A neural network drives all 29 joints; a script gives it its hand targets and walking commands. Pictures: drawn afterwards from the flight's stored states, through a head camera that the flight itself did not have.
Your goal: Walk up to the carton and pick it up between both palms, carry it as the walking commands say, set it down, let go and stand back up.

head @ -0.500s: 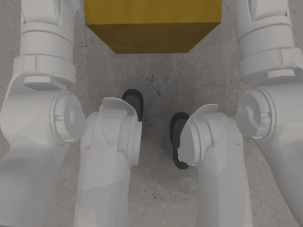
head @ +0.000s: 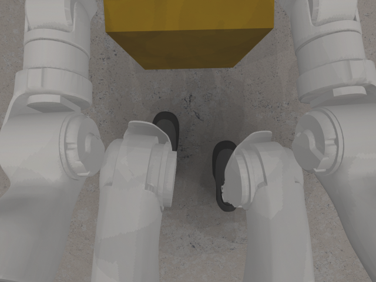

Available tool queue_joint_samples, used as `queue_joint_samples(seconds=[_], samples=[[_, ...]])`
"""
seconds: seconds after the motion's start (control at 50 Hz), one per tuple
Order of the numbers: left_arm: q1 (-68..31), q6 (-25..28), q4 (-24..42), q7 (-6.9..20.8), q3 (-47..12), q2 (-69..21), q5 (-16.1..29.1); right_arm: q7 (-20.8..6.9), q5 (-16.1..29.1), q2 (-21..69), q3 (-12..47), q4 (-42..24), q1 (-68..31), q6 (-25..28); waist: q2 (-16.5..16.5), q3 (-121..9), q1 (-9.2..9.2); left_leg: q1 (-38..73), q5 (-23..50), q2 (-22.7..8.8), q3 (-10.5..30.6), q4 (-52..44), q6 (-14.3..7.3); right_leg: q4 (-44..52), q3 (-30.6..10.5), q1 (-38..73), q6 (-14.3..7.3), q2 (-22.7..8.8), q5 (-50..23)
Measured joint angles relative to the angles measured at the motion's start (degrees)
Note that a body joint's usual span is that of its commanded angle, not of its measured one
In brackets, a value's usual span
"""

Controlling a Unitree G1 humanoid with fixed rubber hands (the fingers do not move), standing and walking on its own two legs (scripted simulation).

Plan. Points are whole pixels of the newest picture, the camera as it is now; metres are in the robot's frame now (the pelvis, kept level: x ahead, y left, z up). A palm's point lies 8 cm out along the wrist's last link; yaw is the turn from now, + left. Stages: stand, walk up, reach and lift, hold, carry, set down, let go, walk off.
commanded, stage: set down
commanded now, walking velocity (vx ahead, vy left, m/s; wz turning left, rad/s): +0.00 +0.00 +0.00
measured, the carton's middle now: out of the picture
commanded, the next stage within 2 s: none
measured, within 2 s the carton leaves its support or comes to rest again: rests again in 1.14 s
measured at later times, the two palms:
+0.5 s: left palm out of the picture +0.54 +0.23 -0.17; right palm out of the picture +0.58 -0.06 -0.17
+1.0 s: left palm out of the picture +0.54 +0.24 -0.17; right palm out of the picture +0.58 -0.06 -0.17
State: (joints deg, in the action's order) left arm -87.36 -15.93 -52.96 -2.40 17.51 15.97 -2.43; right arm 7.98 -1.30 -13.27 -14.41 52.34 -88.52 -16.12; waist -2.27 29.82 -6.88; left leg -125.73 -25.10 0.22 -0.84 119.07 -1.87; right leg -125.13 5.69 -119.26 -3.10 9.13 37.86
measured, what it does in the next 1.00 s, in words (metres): stands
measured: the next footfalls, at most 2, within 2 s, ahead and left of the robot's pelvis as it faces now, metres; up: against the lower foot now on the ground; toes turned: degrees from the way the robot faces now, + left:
none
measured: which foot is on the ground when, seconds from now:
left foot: down 0.00-1.00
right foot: down 0.00-1.00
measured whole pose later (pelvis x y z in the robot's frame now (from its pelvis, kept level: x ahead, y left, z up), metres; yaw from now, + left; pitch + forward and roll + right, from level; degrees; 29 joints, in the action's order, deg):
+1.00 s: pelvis +0.00 +0.00 +0.00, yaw +0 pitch +32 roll -1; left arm -87.3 -9.7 -56.7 2.1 21.9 17.0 -2.4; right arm 4.2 -1.3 -13.1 -16.7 54.4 -89.0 -11.5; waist -2.3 29.8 -6.9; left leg -126.3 -26.2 -0.4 -0.9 120.1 -1.4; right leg -126.1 5.7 -120.3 -3.1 9.7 38.4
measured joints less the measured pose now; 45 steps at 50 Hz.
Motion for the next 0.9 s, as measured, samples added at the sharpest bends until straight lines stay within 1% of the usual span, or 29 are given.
queue_joint_samples(seconds=[0.24,0.38,0.54,0.8,0.9], samples=[[0.0,1.2,-0.96,1.9,1.47,0.39,0.0,-1.68,0.0,-0.04,-0.73,0.38,0.0,0.97,0.0,0.0,-0.04,-0.19,-0.17,-0.21,-0.04,0.35,0.09,-0.41,0.0,-0.39,0.0,0.18,-0.01],[0.0,1.66,-1.02,2.52,2.08,0.5,0.0,-2.68,-0.01,-0.04,-1.45,0.47,0.0,1.75,0.0,0.0,-0.18,-0.35,-0.35,-0.41,-0.04,0.51,0.12,-0.54,0.0,-0.69,0.0,0.37,-0.01],[0.0,2.54,-1.39,4.0,3.71,0.69,0.0,-3.22,-0.01,0.24,-1.94,0.49,-0.02,2.73,0.0,0.0,-0.16,-0.54,-0.56,-0.58,-0.04,0.63,0.12,-0.62,0.0,-0.99,0.0,0.52,0.0],[0.0,3.08,-1.6,4.51,4.37,0.76,-0.01,-3.76,-0.01,0.28,-2.27,0.52,-0.05,3.21,0.0,0.0,-0.16,-0.58,-0.79,-0.63,-0.05,0.76,0.28,-0.75,0.0,-1.09,0.0,0.56,0.16],[0.0,4.2,-2.32,4.51,4.4,0.84,-0.01,-3.77,-0.01,0.28,-2.27,0.8,-0.09,3.58,0.0,0.0,-0.14,-0.58,-0.9,-0.64,-0.05,0.89,0.37,-0.87,0.0,-1.08,0.0,0.56,0.28]])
